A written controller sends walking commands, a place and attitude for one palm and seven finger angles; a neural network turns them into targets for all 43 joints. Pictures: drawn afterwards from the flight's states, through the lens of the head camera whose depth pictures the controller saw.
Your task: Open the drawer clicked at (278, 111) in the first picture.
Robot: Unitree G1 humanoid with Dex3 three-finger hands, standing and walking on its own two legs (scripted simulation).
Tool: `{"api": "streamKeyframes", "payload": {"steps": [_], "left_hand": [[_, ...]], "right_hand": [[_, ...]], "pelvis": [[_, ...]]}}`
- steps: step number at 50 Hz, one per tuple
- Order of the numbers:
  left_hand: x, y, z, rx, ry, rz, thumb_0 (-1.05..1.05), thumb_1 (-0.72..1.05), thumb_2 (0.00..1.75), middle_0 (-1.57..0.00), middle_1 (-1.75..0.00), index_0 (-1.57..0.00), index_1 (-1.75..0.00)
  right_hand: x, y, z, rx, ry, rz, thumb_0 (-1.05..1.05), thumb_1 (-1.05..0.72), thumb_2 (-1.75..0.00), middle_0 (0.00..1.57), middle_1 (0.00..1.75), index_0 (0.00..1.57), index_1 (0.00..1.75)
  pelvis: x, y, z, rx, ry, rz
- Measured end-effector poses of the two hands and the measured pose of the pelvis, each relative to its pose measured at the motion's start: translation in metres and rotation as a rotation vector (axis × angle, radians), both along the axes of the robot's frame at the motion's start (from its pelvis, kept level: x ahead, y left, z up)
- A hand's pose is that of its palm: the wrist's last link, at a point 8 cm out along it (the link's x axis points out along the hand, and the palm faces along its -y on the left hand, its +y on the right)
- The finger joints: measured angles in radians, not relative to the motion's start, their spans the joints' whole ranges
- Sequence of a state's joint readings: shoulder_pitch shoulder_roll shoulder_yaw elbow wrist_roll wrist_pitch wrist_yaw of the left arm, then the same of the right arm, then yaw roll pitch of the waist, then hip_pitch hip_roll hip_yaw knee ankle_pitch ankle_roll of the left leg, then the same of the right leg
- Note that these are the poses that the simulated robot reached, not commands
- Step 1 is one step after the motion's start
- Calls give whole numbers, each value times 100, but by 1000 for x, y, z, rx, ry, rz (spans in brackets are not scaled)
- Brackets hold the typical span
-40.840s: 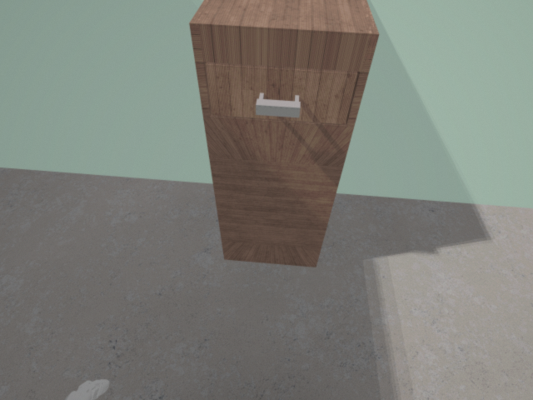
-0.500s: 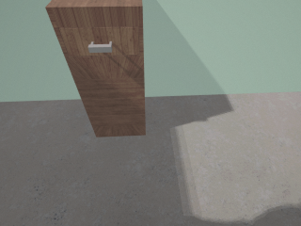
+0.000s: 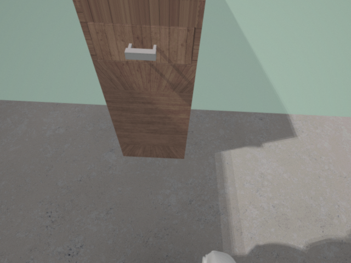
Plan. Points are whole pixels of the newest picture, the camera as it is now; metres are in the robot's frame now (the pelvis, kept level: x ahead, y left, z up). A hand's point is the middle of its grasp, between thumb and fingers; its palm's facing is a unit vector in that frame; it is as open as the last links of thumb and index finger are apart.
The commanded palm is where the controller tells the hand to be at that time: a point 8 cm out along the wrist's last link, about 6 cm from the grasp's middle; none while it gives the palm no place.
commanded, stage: take the last steps up to it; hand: left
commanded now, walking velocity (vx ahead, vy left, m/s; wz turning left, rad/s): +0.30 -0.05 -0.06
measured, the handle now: (141, 50) +0.76 +0.15 +0.04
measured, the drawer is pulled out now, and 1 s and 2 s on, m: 0.00 0.00 0.00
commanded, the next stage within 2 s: come to a stop and stand still in 0.34 s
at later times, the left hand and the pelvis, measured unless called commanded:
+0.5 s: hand (130, 231) +0.22 +0.13 -0.18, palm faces +0.03 -0.98 -0.20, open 7.2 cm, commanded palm none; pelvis +0.19 -0.05 -0.01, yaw -1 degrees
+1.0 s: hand (134, 199) +0.30 +0.13 -0.16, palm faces +0.00 -0.94 -0.35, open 7.4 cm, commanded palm none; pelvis +0.23 -0.09 -0.01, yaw -1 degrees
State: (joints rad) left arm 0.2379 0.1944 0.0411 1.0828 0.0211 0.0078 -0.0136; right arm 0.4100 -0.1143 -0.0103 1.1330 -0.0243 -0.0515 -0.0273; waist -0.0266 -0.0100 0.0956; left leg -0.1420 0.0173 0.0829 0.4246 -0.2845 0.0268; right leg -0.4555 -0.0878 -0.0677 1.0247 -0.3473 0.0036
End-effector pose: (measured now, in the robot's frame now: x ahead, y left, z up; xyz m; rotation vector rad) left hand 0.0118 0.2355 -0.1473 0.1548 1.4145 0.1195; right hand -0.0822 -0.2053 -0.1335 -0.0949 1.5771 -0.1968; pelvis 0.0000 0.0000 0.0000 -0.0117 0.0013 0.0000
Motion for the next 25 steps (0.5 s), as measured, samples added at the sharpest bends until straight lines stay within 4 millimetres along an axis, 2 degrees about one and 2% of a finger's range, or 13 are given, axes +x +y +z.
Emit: {"api": "streamKeyframes", "payload": {"steps": [3,6,10,12,15,17,19,22,25], "left_hand": [[52,-7,4,-1,-84,-17,1,91,90,-19,-30,-20,-30],[104,-20,5,-2,-143,-49,1,91,90,-19,-30,-20,-30],[172,-44,0,3,-217,-89,1,91,90,-19,-30,-20,-30],[196,-54,-5,9,-267,-82,1,91,90,-19,-30,-20,-30],[209,-65,-4,6,-275,-50,1,91,90,-20,-30,-20,-30],[208,-70,-3,6,-242,-28,0,91,90,-20,-30,-20,-30],[208,-65,0,30,-218,2,-1,94,90,-20,-30,-20,-30],[205,-59,0,33,-152,6,-1,95,90,-20,-30,-20,-30],[202,-54,-6,22,-84,25,-1,94,90,-20,-30,-20,-30]], "right_hand": [[2,3,3,24,57,-15,0,-90,-90,20,29,20,30],[14,-1,0,37,83,-42,0,-90,-90,20,29,20,30],[42,-20,-13,44,94,-71,0,-90,-90,20,29,20,30],[64,-34,-24,45,95,-69,1,-90,-90,20,29,20,30],[117,-56,-28,21,34,-41,1,-91,-90,20,29,20,30],[163,-69,-24,-4,-43,-16,1,-91,-90,20,29,20,30],[211,-78,-19,-24,-132,10,1,-91,-90,20,29,20,30],[279,-84,-10,-39,-258,50,1,-91,-90,20,29,20,30],[335,-81,-5,-49,-352,89,0,-91,-90,19,29,19,29]], "pelvis": [[20,-5,1,2,6,8],[44,-15,-2,10,9,5],[83,-36,-14,19,9,2],[100,-46,-23,19,2,9],[121,-53,-20,1,-12,19],[134,-56,-15,1,-6,18],[147,-59,-9,2,5,15],[166,-59,-5,3,20,4],[189,-55,-7,-7,18,-9]]}}
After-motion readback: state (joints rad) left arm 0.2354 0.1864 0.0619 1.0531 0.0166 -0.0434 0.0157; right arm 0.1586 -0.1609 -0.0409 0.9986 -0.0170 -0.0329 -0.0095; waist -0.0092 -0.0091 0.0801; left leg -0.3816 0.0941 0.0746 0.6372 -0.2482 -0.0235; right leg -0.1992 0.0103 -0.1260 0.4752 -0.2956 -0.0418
